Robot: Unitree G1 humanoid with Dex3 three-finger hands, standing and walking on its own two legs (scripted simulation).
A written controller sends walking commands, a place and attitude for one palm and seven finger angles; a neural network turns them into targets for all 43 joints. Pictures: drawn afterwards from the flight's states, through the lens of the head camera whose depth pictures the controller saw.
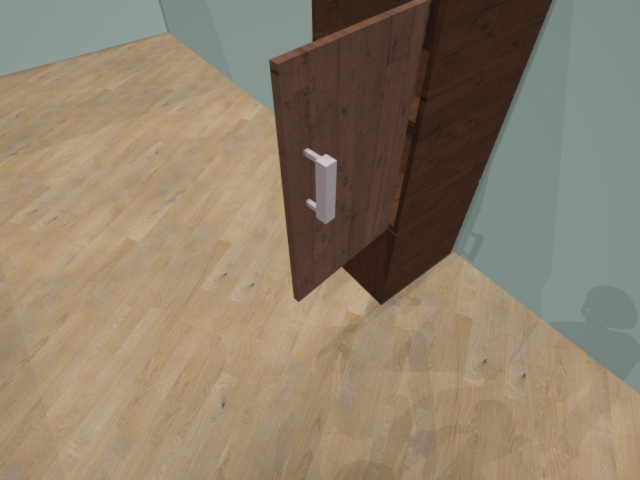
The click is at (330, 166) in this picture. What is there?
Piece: cupboard door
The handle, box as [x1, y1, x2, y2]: [303, 148, 336, 223]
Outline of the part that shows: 306,148 303,150 303,154 315,162 316,202 315,203 308,199 306,200 306,204 316,212 316,217 324,223 326,223 334,217 336,160 326,154 320,156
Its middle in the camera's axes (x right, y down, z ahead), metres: -0.01 -0.09 +0.68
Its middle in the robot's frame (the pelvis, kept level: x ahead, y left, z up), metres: +0.58 +0.04 +0.02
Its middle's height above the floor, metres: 0.80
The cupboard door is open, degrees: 97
